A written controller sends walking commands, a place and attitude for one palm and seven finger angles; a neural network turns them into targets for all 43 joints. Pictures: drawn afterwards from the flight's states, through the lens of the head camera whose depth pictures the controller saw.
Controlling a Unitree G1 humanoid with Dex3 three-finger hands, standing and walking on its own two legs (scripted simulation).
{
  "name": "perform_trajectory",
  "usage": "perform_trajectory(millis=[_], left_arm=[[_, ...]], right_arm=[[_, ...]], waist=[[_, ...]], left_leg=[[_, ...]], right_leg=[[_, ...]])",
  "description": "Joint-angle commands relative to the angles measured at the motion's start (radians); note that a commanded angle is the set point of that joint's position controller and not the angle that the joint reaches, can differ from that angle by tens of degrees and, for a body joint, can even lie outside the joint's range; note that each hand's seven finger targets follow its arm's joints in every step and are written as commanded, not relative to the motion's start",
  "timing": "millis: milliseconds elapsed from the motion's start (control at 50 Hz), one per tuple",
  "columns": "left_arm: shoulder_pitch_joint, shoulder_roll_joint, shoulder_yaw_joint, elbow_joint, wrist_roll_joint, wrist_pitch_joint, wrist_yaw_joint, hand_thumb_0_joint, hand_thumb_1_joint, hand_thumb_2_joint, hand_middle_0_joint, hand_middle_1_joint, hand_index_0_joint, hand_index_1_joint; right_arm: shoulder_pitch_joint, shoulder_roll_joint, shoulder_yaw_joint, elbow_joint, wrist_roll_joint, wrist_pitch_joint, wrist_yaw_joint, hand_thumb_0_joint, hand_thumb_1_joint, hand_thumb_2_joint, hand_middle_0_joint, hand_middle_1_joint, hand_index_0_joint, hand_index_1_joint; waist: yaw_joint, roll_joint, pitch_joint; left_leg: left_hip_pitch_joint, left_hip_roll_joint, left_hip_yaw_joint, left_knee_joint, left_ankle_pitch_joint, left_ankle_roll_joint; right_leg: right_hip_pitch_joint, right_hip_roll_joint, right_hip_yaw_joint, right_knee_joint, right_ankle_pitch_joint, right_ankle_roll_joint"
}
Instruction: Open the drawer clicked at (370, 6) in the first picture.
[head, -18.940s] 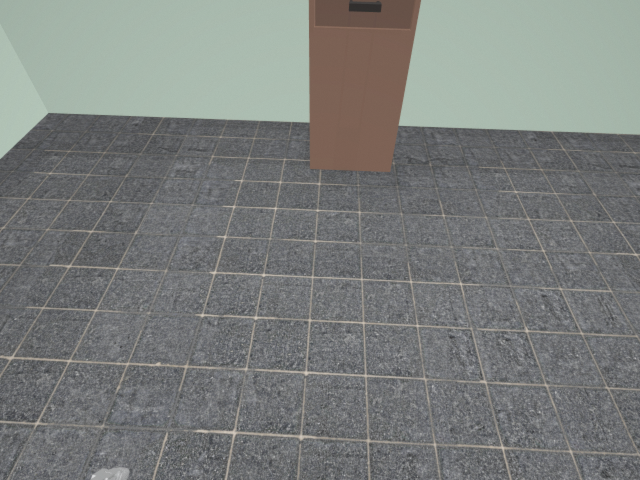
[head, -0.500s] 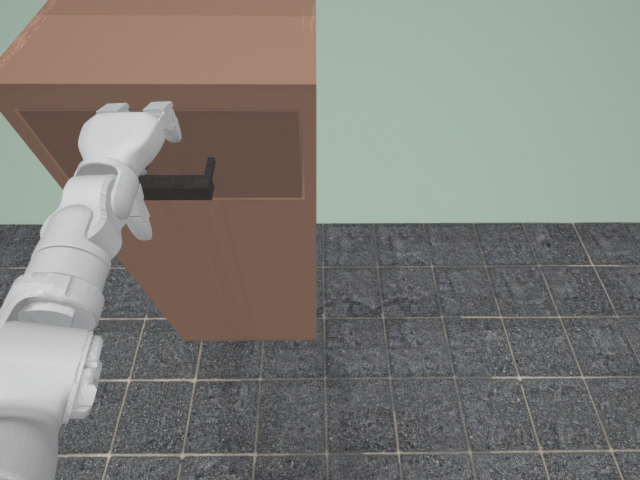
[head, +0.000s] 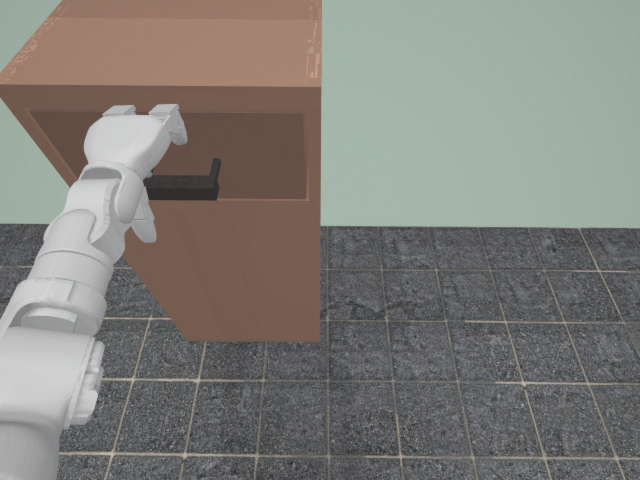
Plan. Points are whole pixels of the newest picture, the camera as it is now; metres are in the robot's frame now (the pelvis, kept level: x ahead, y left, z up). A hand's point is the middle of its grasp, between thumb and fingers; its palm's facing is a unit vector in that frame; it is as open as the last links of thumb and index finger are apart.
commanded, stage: re-aim the fingers above the handle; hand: left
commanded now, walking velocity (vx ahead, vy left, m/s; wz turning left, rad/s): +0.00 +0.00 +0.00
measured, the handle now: (179, 176) +0.54 +0.21 +0.04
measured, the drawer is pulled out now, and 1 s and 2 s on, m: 0.00 0.00 0.00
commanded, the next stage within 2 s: lower the fingers behind the handle in 0.16 s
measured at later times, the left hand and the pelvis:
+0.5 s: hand (151, 183) +0.48 +0.22 +0.09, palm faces -0.04 -0.03 -1.00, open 13.8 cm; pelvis +0.00 +0.00 +0.00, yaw +0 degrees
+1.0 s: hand (162, 197) +0.48 +0.22 +0.05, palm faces -0.05 -0.04 -1.00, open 13.8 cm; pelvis +0.00 +0.00 -0.01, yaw -1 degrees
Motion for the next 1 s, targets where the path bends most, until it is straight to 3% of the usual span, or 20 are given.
perform_trajectory(millis=[0, 60, 160, 180, 220, 260, 320, 340, 380, 420, 460, 500, 560, 600, 660, 700, 820, 880, 940, 980], left_arm=[[-0.495, 0.269, 0.101, -0.197, -0.003, 0.01, 0.05, 0.0, -0.5, 0.3, -0.3, -1.2, -0.3, -1.2], [-0.467, 0.245, 0.077, -0.157, -0.005, 0.025, 0.035, 0.0, -0.5, 0.3, -0.3, -1.2, -0.3, -1.2], [-0.483, 0.284, 0.089, -0.138, -0.002, 0.016, 0.015, 0.0, -0.5, 0.3, -0.3, -1.2, -0.3, -1.2], [-0.498, 0.262, 0.073, -0.158, -0.006, 0.009, 0.013, 0.0, -0.5, 0.3, -0.3, -1.2, -0.3, -1.2], [-0.504, 0.274, 0.085, -0.197, -0.003, -0.012, 0.015, 0.0, -0.5, 0.3, -0.3, -1.2, -0.3, -1.2], [-0.467, 0.276, 0.108, -0.204, -0.009, -0.028, 0.019, 0.0, -0.5, 0.3, -0.3, -1.2, -0.3, -1.2], [-0.422, 0.236, 0.078, -0.142, -0.01, -0.013, 0.03, 0.0, -0.5, 0.3, -0.3, -1.2, -0.3, -1.2], [-0.428, 0.263, 0.102, -0.136, -0.005, -0.015, 0.035, 0.0, -0.5, 0.3, -0.3, -1.2, -0.3, -1.2], [-0.449, 0.245, 0.081, -0.151, 0.004, -0.011, 0.05, 0.0, -0.5, 0.3, -0.3, -1.2, -0.3, -1.2], [-0.472, 0.281, 0.106, -0.156, 0.014, -0.01, 0.064, 0.0, -0.5, 0.3, -0.3, -1.2, -0.3, -1.2], [-0.478, 0.236, 0.075, -0.169, 0.01, -0.018, 0.07, 0.0, -0.5, 0.3, -0.3, -1.2, -0.3, -1.2], [-0.493, 0.23, 0.069, -0.151, 0.017, -0.014, 0.08, 0.0, -0.5, 0.3, -0.3, -1.2, -0.3, -1.2], [-0.518, 0.225, 0.072, -0.171, 0.022, -0.018, 0.096, 0.0, -0.5, 0.3, -0.3, -1.2, -0.3, -1.2], [-0.51, 0.223, 0.075, -0.131, 0.026, -0.004, 0.108, 0.0, -0.5, 0.3, -0.3, -1.2, -0.3, -1.2], [-0.489, 0.284, 0.125, -0.11, 0.035, 0.006, 0.12, 0.0, -0.5, 0.3, -0.3, -1.2, -0.3, -1.2], [-0.473, 0.239, 0.095, -0.104, 0.041, 0.016, 0.124, 0.0, -0.5, 0.3, -0.3, -1.2, -0.3, -1.2], [-0.439, 0.23, 0.09, -0.101, 0.041, 0.019, 0.115, 0.0, -0.5, 0.3, -0.3, -1.2, -0.3, -1.2], [-0.412, 0.268, 0.127, -0.105, 0.04, 0.001, 0.117, 0.0, -0.5, 0.3, -0.3, -1.2, -0.3, -1.2], [-0.398, 0.28, 0.142, -0.124, 0.04, -0.017, 0.129, 0.0, -0.5, 0.3, -0.3, -1.2, -0.3, -1.2], [-0.387, 0.247, 0.119, -0.116, 0.041, -0.02, 0.14, 0.0, -0.5, 0.3, -0.3, -1.2, -0.3, -1.2]], right_arm=[[0.086, -0.154, -0.051, -0.07, 0.001, -0.021, -0.011, 0.0, -0.9, -0.9, 0.2, 0.3, 0.2, 0.3], [0.079, -0.156, -0.046, -0.072, 0.004, -0.016, -0.011, 0.0, -0.9, -0.9, 0.2, 0.3, 0.2, 0.3], [0.079, -0.161, -0.042, -0.073, 0.008, -0.015, -0.023, 0.0, -0.9, -0.9, 0.2, 0.3, 0.2, 0.3], [0.082, -0.159, -0.043, -0.073, 0.006, -0.017, -0.024, 0.0, -0.9, -0.9, 0.2, 0.3, 0.2, 0.3], [0.088, -0.157, -0.046, -0.076, 0.005, -0.019, -0.024, 0.0, -0.9, -0.9, 0.2, 0.3, 0.2, 0.3], [0.096, -0.152, -0.053, -0.075, 0.0, -0.021, -0.021, 0.0, -0.9, -0.9, 0.2, 0.3, 0.2, 0.3], [0.093, -0.157, -0.049, -0.066, 0.003, -0.017, -0.017, 0.0, -0.9, -0.9, 0.2, 0.3, 0.2, 0.3], [0.096, -0.16, -0.05, -0.063, 0.003, -0.016, -0.016, 0.0, -0.9, -0.9, 0.2, 0.3, 0.2, 0.3], [0.096, -0.156, -0.051, -0.068, 0.002, -0.019, -0.014, 0.0, -0.9, -0.9, 0.2, 0.3, 0.2, 0.3], [0.103, -0.162, -0.053, -0.064, 0.0, -0.021, -0.016, 0.0, -0.9, -0.9, 0.2, 0.3, 0.2, 0.3], [0.107, -0.156, -0.056, -0.064, -0.001, -0.025, -0.015, 0.0, -0.9, -0.9, 0.2, 0.3, 0.2, 0.3], [0.114, -0.158, -0.058, -0.055, -0.002, -0.027, -0.015, 0.0, -0.9, -0.9, 0.2, 0.3, 0.2, 0.3], [0.123, -0.155, -0.064, -0.051, -0.006, -0.033, -0.013, 0.0, -0.9, -0.9, 0.2, 0.3, 0.2, 0.3], [0.131, -0.157, -0.061, -0.044, -0.009, -0.035, -0.012, 0.0, -0.9, -0.9, 0.2, 0.3, 0.2, 0.3], [0.133, -0.16, -0.058, -0.047, -0.01, -0.034, -0.013, 0.0, -0.9, -0.9, 0.2, 0.3, 0.2, 0.3], [0.133, -0.155, -0.059, -0.049, -0.012, -0.035, -0.01, 0.0, -0.9, -0.9, 0.2, 0.3, 0.2, 0.3], [0.139, -0.158, -0.061, -0.057, -0.012, -0.032, -0.013, 0.0, -0.9, -0.9, 0.2, 0.3, 0.2, 0.3], [0.144, -0.162, -0.063, -0.052, -0.012, -0.03, -0.017, 0.0, -0.9, -0.9, 0.2, 0.3, 0.2, 0.3], [0.141, -0.161, -0.063, -0.05, -0.016, -0.031, -0.017, 0.0, -0.9, -0.9, 0.2, 0.3, 0.2, 0.3], [0.141, -0.157, -0.064, -0.047, -0.016, -0.032, -0.014, 0.0, -0.9, -0.9, 0.2, 0.3, 0.2, 0.3]], waist=[[-0.001, 0.024, -0.412], [-0.009, 0.0, -0.378], [-0.018, -0.024, -0.346], [-0.021, -0.013, -0.349], [-0.013, 0.023, -0.381], [0.001, 0.015, -0.42], [-0.013, -0.016, -0.334], [-0.011, -0.019, -0.328], [-0.008, 0.021, -0.356], [-0.013, 0.008, -0.37], [-0.019, 0.028, -0.389], [-0.031, 0.026, -0.372], [-0.033, 0.051, -0.415], [-0.035, 0.03, -0.4], [-0.019, 0.018, -0.427], [-0.02, 0.032, -0.426], [-0.025, 0.018, -0.413], [-0.02, -0.006, -0.423], [-0.014, 0.018, -0.423], [-0.019, 0.016, -0.411]], left_leg=[[0.277, -0.043, -0.029, -0.025, 0.463, 0.024], [0.257, -0.042, -0.025, -0.031, 0.454, 0.026], [0.224, -0.047, -0.021, -0.045, 0.372, 0.03], [0.234, -0.046, -0.019, -0.044, 0.381, 0.031], [0.26, -0.047, -0.024, -0.038, 0.408, 0.029], [0.278, -0.044, -0.025, -0.028, 0.464, 0.029], [0.23, -0.044, -0.02, -0.031, 0.417, 0.026], [0.222, -0.043, -0.02, -0.033, 0.409, 0.025], [0.228, -0.046, -0.02, -0.03, 0.393, 0.025], [0.222, -0.046, -0.022, -0.026, 0.381, 0.026], [0.243, -0.045, -0.025, -0.019, 0.408, 0.026], [0.242, -0.043, -0.029, -0.012, 0.397, 0.025], [0.269, -0.041, -0.034, 0.005, 0.435, 0.023], [0.245, -0.041, -0.033, 0.006, 0.418, 0.023], [0.213, -0.044, -0.029, 0.011, 0.427, 0.025], [0.218, -0.042, -0.025, 0.019, 0.449, 0.024], [0.205, -0.04, -0.02, 0.025, 0.446, 0.026], [0.195, -0.04, -0.022, 0.03, 0.452, 0.029], [0.185, -0.042, -0.02, 0.035, 0.463, 0.027], [0.18, -0.042, -0.022, 0.038, 0.447, 0.026]], right_leg=[[0.139, 0.053, 0.006, -0.04, 0.387, -0.029], [0.141, 0.05, 0.006, -0.048, 0.394, -0.026], [0.148, 0.046, 0.015, -0.063, 0.359, -0.022], [0.142, 0.046, 0.015, -0.064, 0.366, -0.023], [0.14, 0.049, 0.015, -0.055, 0.372, -0.027], [0.158, 0.051, 0.015, -0.048, 0.399, -0.027], [0.119, 0.051, 0.007, -0.052, 0.376, -0.025], [0.121, 0.05, 0.008, -0.053, 0.361, -0.027], [0.109, 0.052, 0.012, -0.047, 0.348, -0.03], [0.11, 0.052, 0.013, -0.041, 0.342, -0.028], [0.099, 0.054, 0.012, -0.039, 0.351, -0.028], [0.066, 0.056, 0.008, -0.035, 0.333, -0.028], [0.052, 0.059, 0.008, -0.023, 0.342, -0.03], [0.046, 0.06, 0.003, -0.019, 0.335, -0.029], [0.084, 0.059, 0.009, -0.007, 0.363, -0.029], [0.071, 0.06, 0.006, -0.003, 0.377, -0.028], [0.07, 0.061, 0.008, -0.002, 0.386, -0.026], [0.082, 0.061, 0.012, 0.002, 0.401, -0.024], [0.091, 0.06, 0.015, 0.006, 0.411, -0.028], [0.066, 0.062, 0.011, 0.01, 0.391, -0.026]])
